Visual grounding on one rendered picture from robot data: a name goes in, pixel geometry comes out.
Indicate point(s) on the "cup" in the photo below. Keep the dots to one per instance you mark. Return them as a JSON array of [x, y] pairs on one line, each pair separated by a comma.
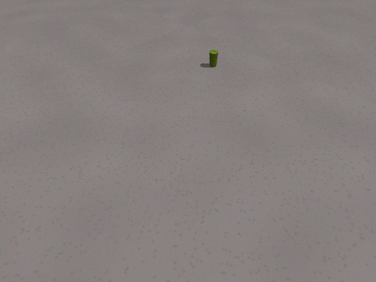
[[213, 58]]

